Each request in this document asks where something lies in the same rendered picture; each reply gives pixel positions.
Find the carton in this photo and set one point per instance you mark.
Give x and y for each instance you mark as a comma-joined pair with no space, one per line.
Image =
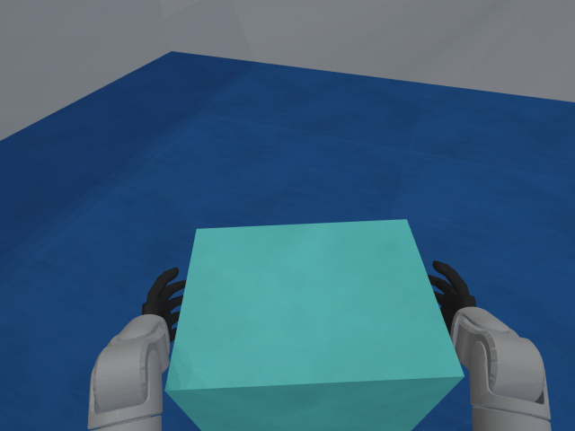
310,327

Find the robot right forearm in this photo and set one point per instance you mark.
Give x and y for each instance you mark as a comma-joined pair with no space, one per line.
506,374

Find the right robot hand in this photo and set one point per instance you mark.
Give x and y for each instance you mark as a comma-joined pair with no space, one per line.
456,296

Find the robot left forearm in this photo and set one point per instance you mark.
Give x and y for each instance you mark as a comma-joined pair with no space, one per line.
126,381

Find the left robot hand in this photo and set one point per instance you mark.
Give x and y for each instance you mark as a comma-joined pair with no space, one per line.
157,302

